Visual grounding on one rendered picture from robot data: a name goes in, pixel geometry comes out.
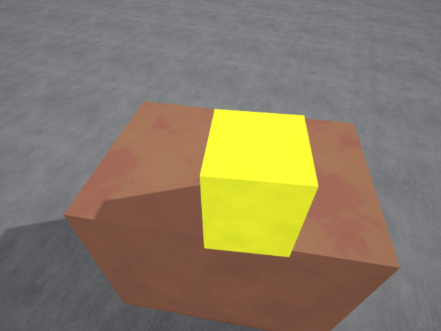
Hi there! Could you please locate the pedestal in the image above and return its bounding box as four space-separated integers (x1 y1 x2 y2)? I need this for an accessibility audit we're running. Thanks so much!
64 101 400 331

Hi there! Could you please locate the carton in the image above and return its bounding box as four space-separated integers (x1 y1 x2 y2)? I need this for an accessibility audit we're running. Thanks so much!
200 109 318 257

